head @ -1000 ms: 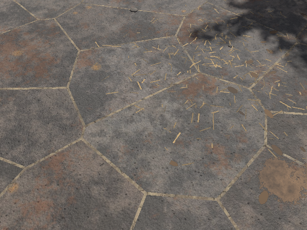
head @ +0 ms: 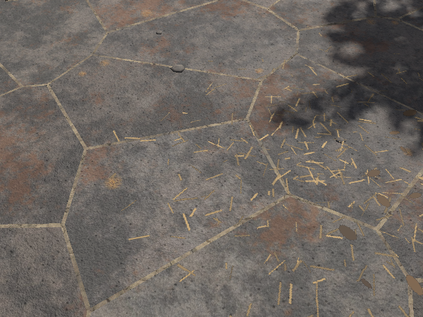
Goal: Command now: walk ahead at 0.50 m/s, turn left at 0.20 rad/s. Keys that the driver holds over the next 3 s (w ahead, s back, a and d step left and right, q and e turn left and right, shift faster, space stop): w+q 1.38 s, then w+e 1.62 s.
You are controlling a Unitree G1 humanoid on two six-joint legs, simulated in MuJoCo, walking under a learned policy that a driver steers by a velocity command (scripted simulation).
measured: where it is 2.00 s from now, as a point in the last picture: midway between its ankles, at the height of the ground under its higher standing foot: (97, 198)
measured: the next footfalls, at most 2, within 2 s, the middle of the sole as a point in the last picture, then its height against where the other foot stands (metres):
left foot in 0.42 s outside the picture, level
right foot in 0.90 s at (204, 244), level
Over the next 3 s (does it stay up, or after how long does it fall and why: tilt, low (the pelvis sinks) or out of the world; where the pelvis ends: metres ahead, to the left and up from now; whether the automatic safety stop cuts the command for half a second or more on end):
stays up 1.45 0.71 -0.02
